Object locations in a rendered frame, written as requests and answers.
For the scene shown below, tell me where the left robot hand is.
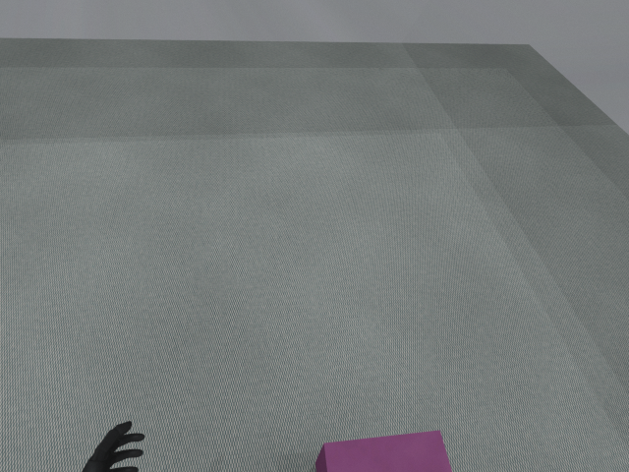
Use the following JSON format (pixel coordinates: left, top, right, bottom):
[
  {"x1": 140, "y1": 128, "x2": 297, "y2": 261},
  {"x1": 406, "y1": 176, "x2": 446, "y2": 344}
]
[{"x1": 82, "y1": 421, "x2": 144, "y2": 472}]

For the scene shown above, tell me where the carton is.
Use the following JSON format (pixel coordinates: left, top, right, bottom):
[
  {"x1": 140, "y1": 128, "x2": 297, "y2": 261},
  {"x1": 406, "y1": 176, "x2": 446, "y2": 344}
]
[{"x1": 315, "y1": 430, "x2": 452, "y2": 472}]

